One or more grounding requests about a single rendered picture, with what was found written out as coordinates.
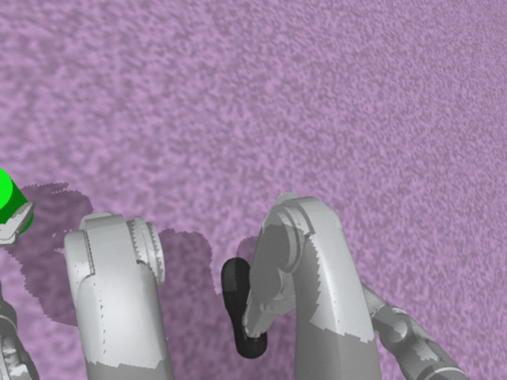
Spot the right robot foot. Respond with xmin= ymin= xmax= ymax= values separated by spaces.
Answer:
xmin=221 ymin=257 xmax=268 ymax=359

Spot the left robot arm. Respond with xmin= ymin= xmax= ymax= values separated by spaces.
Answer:
xmin=0 ymin=281 xmax=40 ymax=380

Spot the right robot hand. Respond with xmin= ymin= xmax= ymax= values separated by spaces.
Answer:
xmin=361 ymin=282 xmax=389 ymax=319

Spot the left robot hand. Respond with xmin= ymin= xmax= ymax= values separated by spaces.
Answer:
xmin=0 ymin=201 xmax=35 ymax=248

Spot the right robot arm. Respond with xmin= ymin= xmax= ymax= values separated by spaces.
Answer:
xmin=372 ymin=306 xmax=470 ymax=380

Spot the can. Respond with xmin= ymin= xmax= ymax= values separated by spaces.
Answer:
xmin=0 ymin=168 xmax=33 ymax=235

